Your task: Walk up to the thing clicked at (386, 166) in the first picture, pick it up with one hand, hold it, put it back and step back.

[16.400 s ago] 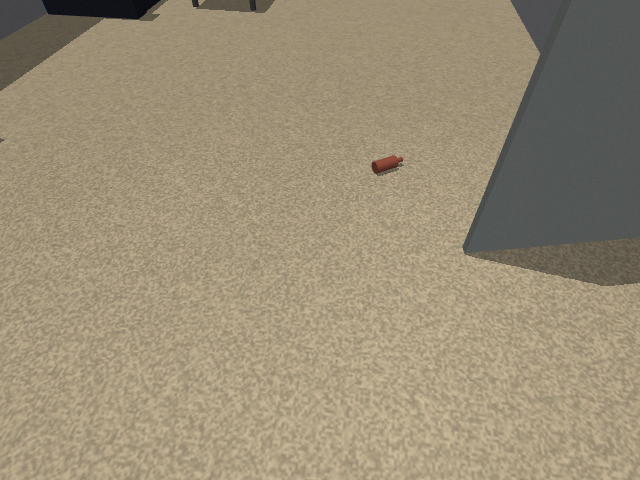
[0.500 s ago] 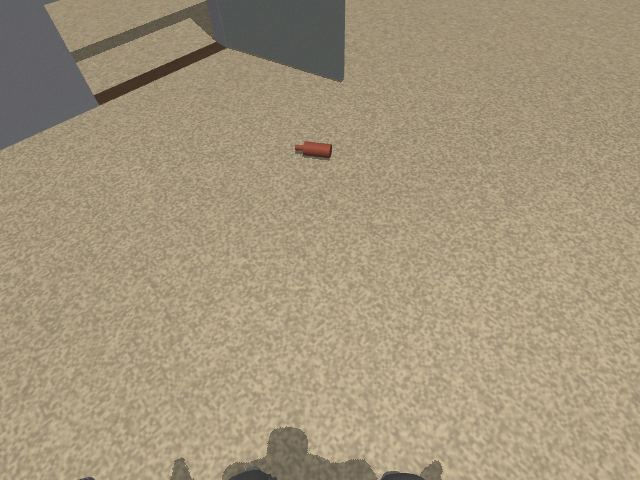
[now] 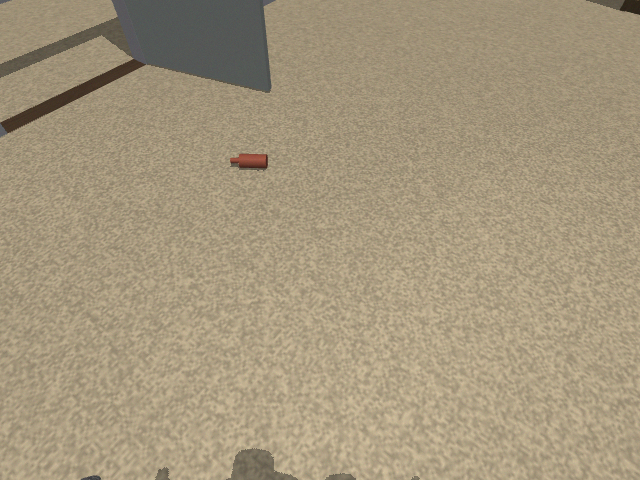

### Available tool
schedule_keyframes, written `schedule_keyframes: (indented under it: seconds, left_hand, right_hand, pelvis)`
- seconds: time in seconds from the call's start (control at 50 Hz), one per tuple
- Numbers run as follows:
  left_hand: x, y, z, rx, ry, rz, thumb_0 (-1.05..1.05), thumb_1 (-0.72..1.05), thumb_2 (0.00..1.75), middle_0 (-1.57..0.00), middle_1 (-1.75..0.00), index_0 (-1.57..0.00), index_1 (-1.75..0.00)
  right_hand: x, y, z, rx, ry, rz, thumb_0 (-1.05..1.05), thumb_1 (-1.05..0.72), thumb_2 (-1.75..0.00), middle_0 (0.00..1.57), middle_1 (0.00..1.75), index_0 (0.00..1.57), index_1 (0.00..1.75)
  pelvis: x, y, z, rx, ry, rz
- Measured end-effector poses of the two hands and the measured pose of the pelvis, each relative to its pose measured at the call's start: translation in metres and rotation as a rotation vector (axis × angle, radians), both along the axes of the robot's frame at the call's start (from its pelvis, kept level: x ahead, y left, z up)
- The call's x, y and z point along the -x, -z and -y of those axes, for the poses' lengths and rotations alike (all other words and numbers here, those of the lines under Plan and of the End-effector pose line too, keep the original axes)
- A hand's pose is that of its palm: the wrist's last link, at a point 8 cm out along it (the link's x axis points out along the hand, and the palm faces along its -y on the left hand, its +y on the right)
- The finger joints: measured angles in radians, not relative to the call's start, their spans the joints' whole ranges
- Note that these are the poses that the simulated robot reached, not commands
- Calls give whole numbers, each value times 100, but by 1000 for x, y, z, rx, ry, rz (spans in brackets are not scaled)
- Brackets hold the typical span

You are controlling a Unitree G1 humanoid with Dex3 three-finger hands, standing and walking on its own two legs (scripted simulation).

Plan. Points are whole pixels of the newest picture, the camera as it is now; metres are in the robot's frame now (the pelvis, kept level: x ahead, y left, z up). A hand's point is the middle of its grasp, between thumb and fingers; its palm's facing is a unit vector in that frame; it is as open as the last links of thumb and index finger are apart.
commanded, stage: walk up
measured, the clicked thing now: (248, 160) +1.49 +0.30 -0.71
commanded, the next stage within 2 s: stand in 0.80 s
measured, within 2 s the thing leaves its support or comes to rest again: neither
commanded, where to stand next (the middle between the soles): +0.06 +0.03 m, yaw -2 degrees
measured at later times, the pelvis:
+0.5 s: pelvis +0.00 +0.01 +0.03, yaw -5 degrees
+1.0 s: pelvis +0.02 +0.02 +0.04, yaw -4 degrees
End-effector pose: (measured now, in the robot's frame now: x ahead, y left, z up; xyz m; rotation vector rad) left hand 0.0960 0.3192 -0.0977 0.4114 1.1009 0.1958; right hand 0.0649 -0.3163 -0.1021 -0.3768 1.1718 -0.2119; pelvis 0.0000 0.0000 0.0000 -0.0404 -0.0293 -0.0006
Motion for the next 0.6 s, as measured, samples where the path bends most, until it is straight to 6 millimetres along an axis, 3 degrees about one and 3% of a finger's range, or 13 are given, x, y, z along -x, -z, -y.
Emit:
schedule_keyframes:
  seconds: [0.1,0.34,0.6]
  left_hand:
    - [3,-3,6,-5,21,-25,1,90,90,-20,-30,-20,-30]
    - [-14,-11,21,45,37,-38,1,90,90,-20,-30,-20,-30]
    - [-34,-16,20,63,53,-59,1,90,90,-20,-30,-20,-30]
  right_hand:
    - [7,4,5,-7,53,1,1,-90,-90,20,30,20,30]
    - [14,0,-15,-74,88,-11,1,-91,-90,20,30,20,30]
    - [17,-10,-24,-73,144,-32,1,-90,-90,20,30,20,30]
  pelvis:
    - [1,-2,-2,-31,25,1]
    - [1,-18,-7,-49,60,6]
    - [-4,-29,-16,-50,91,5]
